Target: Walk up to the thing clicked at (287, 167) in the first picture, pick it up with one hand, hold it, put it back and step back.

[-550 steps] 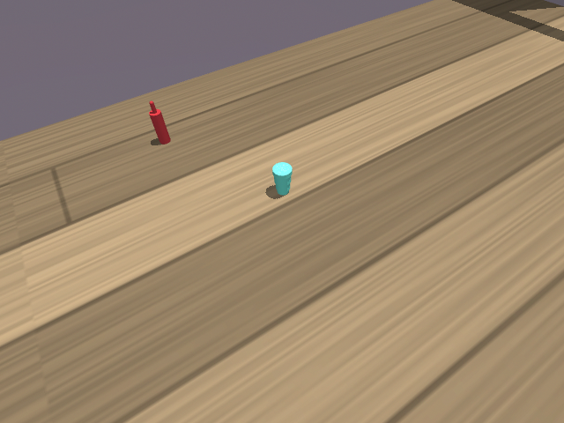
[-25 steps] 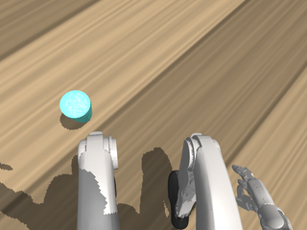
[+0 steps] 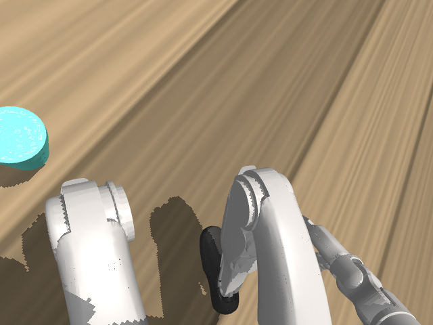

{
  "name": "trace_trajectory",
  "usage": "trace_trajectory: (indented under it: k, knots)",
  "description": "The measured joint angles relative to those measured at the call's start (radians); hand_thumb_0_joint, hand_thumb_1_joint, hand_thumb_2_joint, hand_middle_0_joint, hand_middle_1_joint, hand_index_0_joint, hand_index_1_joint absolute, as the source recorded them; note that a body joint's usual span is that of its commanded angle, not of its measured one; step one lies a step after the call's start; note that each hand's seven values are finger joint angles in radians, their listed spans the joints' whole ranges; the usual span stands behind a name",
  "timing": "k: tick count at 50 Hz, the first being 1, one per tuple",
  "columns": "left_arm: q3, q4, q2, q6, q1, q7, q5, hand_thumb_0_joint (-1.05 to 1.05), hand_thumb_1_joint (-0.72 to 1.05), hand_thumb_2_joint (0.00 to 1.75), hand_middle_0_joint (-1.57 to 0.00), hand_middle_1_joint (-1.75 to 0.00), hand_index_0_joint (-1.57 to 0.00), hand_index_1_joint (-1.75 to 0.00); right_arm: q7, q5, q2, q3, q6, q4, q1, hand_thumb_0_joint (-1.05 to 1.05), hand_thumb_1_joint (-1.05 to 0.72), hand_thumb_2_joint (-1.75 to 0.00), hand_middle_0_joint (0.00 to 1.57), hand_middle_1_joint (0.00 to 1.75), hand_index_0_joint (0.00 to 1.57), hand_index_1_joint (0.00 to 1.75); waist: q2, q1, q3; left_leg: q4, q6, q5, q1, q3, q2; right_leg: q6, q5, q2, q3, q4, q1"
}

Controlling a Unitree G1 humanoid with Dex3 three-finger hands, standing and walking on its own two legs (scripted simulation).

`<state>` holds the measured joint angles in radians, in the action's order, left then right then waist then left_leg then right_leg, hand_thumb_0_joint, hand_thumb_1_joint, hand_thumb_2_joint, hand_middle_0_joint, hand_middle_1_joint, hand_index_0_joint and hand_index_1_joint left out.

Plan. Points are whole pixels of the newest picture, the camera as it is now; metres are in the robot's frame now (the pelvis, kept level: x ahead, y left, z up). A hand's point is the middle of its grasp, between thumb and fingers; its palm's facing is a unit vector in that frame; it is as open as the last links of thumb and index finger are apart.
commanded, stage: close in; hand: left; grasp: from the side
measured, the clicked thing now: (22, 146) +0.40 +0.30 -0.22
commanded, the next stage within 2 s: close in 0.62 s
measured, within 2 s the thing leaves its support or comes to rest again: leaves its support in 1.92 s
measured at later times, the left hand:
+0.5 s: hand (4, 165) +0.36 +0.31 -0.18, palm faces +0.30 -0.95 +0.04, open 17.6 cm
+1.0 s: hand (19, 157) +0.38 +0.30 -0.19, palm faces +0.34 -0.94 +0.02, open 14.0 cm
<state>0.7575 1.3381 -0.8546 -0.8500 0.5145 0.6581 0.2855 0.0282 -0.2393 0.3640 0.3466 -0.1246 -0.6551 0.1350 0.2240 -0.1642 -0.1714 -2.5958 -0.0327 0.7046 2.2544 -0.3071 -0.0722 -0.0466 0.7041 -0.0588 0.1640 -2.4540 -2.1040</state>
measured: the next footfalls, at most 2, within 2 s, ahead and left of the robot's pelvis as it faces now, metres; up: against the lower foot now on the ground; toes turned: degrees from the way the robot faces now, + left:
none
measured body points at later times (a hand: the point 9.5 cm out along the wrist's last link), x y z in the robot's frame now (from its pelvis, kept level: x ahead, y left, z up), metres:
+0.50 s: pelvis -0.01 +0.01 -0.02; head +0.19 +0.19 +0.34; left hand +0.34 +0.36 -0.17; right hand +0.18 -0.23 -0.05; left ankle +0.08 +0.14 -0.26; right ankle +0.11 -0.12 -0.26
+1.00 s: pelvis -0.01 +0.01 -0.02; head +0.20 +0.20 +0.32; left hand +0.35 +0.34 -0.19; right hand +0.18 -0.23 -0.05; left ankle +0.08 +0.14 -0.26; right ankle +0.11 -0.12 -0.26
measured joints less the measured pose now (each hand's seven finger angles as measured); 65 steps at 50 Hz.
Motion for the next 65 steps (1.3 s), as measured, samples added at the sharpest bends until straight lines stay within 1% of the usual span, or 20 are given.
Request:
trace_trajectory:
  k: [3, 7, 11, 14, 17, 21, 25, 29, 31, 37, 42, 49, 55, 61, 65]
  knots:
    - [-0.017, 0.02, 0.016, -0.042, -0.001, -0.042, -0.007, -0.02, -0.61, 0.05, -0.06, -0.1, -0.06, -0.12, 0.012, -0.016, 0.002, 0.028, 0.011, 0.011, 0.017, 0.0, -0.92, -0.91, 0.21, 0.3, 0.2, 0.3, 0.013, -0.01, -0.021, -0.022, 0.0, 0.003, -0.005, -0.017, 0.001, -0.004, -0.004, -0.007, 0.01, -0.01, 0.009]
    - [-0.025, 0.03, 0.035, -0.092, -0.001, -0.114, -0.022, -0.02, -0.61, 0.04, -0.07, -0.1, -0.06, -0.11, 0.028, -0.038, 0.005, 0.057, 0.025, 0.027, 0.032, 0.0, -0.92, -0.9, 0.21, 0.3, 0.2, 0.3, 0.029, -0.02, -0.043, -0.046, -0.003, 0.005, -0.013, -0.042, 0.006, -0.008, -0.01, -0.014, 0.025, -0.02, 0.021]
    - [-0.042, 0.019, 0.055, -0.129, -0.009, -0.196, -0.039, -0.02, -0.61, 0.04, -0.07, -0.1, -0.07, -0.11, 0.044, -0.059, 0.008, 0.07, 0.039, 0.037, 0.033, 0.0, -0.93, -0.9, 0.21, 0.3, 0.2, 0.3, 0.035, -0.021, -0.057, -0.063, -0.006, 0.002, -0.017, -0.061, 0.012, -0.009, -0.016, -0.017, 0.037, -0.025, 0.032]
    - [-0.073, 0.004, 0.074, -0.15, -0.023, -0.248, -0.048, -0.02, -0.61, 0.04, -0.06, -0.1, -0.07, -0.1, 0.057, -0.07, 0.011, 0.073, 0.05, 0.041, 0.029, 0.0, -0.93, -0.9, 0.21, 0.3, 0.2, 0.3, 0.032, -0.019, -0.062, -0.069, -0.004, -0.003, -0.016, -0.067, 0.017, -0.01, -0.019, -0.017, 0.042, -0.027, 0.037]
    - [-0.11, -0.008, 0.092, -0.167, -0.036, -0.287, -0.053, -0.02, -0.61, 0.04, -0.06, -0.09, -0.07, -0.09, 0.068, -0.075, 0.013, 0.075, 0.057, 0.041, 0.027, 0.0, -0.93, -0.9, 0.21, 0.3, 0.2, 0.3, 0.028, -0.017, -0.065, -0.072, 0.002, -0.009, -0.015, -0.068, 0.018, -0.014, -0.023, -0.018, 0.042, -0.026, 0.042]
    - [-0.157, -0.01, 0.11, -0.189, -0.045, -0.327, -0.055, -0.02, -0.6, 0.04, -0.06, -0.08, -0.06, -0.08, 0.081, -0.078, 0.014, 0.081, 0.064, 0.043, 0.027, 0.0, -0.93, -0.9, 0.21, 0.3, 0.2, 0.3, 0.025, -0.017, -0.068, -0.074, 0.009, -0.015, -0.014, -0.068, 0.018, -0.016, -0.029, -0.02, 0.043, -0.023, 0.045]
    - [-0.174, 0.004, 0.124, -0.214, -0.041, -0.371, -0.056, -0.02, -0.58, 0.04, -0.05, -0.07, -0.06, -0.07, 0.09, -0.083, 0.013, 0.094, 0.069, 0.05, 0.03, 0.0, -0.92, -0.9, 0.21, 0.3, 0.2, 0.3, 0.027, -0.022, -0.068, -0.079, 0.014, -0.018, -0.015, -0.073, 0.018, -0.021, -0.033, -0.023, 0.046, -0.022, 0.05]
    - [-0.191, 0.023, 0.12, -0.233, -0.03, -0.412, -0.079, -0.02, -0.54, 0.06, -0.04, -0.06, -0.05, -0.07, 0.097, -0.09, 0.008, 0.105, 0.079, 0.062, 0.032, 0.0, -0.92, -0.9, 0.21, 0.3, 0.2, 0.3, 0.037, -0.026, -0.074, -0.084, 0.014, -0.018, -0.019, -0.08, 0.018, -0.014, -0.036, -0.026, 0.051, -0.022, 0.056]
    - [-0.198, 0.026, 0.117, -0.24, -0.029, -0.43, -0.089, -0.02, -0.52, 0.07, -0.04, -0.06, -0.05, -0.07, 0.101, -0.093, 0.008, 0.11, 0.083, 0.07, 0.032, 0.0, -0.92, -0.9, 0.21, 0.3, 0.2, 0.3, 0.04, -0.026, -0.077, -0.086, 0.014, -0.018, -0.019, -0.083, 0.018, -0.012, -0.038, -0.028, 0.054, -0.022, 0.056]
    - [-0.216, 0.022, 0.117, -0.259, -0.03, -0.474, -0.1, -0.02, -0.46, 0.11, -0.04, -0.06, -0.05, -0.07, 0.11, -0.102, 0.005, 0.121, 0.091, 0.076, 0.037, 0.0, -0.91, -0.9, 0.21, 0.3, 0.2, 0.3, 0.048, -0.028, -0.088, -0.091, 0.015, -0.015, -0.02, -0.089, 0.02, -0.017, -0.036, -0.029, 0.058, -0.021, 0.062]
    - [-0.228, 0.026, 0.115, -0.27, -0.027, -0.503, -0.107, -0.02, -0.39, 0.16, -0.09, -0.09, -0.09, -0.11, 0.113, -0.107, 0.002, 0.13, 0.098, 0.079, 0.046, 0.0, -0.9, -0.9, 0.21, 0.3, 0.2, 0.3, 0.054, -0.029, -0.099, -0.093, 0.015, -0.012, -0.022, -0.095, 0.02, -0.019, -0.035, -0.031, 0.062, -0.019, 0.066]
    - [-0.228, 0.036, 0.102, -0.284, -0.015, -0.545, -0.119, -0.01, -0.16, 0.31, -0.25, -0.23, -0.24, -0.25, 0.114, -0.116, 0.0, 0.143, 0.109, 0.085, 0.057, 0.0, -0.89, -0.9, 0.21, 0.3, 0.2, 0.3, 0.061, -0.032, -0.11, -0.095, 0.011, -0.005, -0.025, -0.106, 0.02, -0.021, -0.035, -0.034, 0.069, -0.015, 0.067]
    - [-0.241, 0.048, 0.085, -0.288, -0.002, -0.571, -0.123, -0.01, 0.07, 0.45, -0.38, -0.35, -0.36, -0.37, 0.116, -0.12, 0.0, 0.151, 0.116, 0.086, 0.063, 0.0, -0.88, -0.9, 0.21, 0.3, 0.2, 0.3, 0.061, -0.037, -0.113, -0.096, 0.01, -0.002, -0.024, -0.11, 0.02, -0.026, -0.034, -0.035, 0.072, -0.013, 0.066]
    - [-0.248, 0.055, 0.081, -0.294, 0.003, -0.58, -0.118, 0.01, 0.04, 0.49, -0.52, -0.48, -0.39, -0.5, 0.116, -0.121, -0.001, 0.16, 0.121, 0.087, 0.063, 0.0, -0.87, -0.89, 0.21, 0.3, 0.2, 0.3, 0.06, -0.038, -0.114, -0.096, 0.01, 0.003, -0.025, -0.115, 0.018, -0.028, -0.034, -0.038, 0.074, -0.009, 0.068]
    - [-0.252, 0.063, 0.075, -0.291, 0.014, -0.595, -0.119, 0.01, -0.01, 0.53, -0.57, -0.59, -0.46, -0.61, 0.115, -0.121, -0.003, 0.163, 0.125, 0.088, 0.063, 0.0, -0.87, -0.89, 0.21, 0.3, 0.2, 0.3, 0.064, -0.037, -0.117, -0.095, 0.01, 0.003, -0.028, -0.116, 0.016, -0.026, -0.036, -0.04, 0.076, -0.006, 0.07]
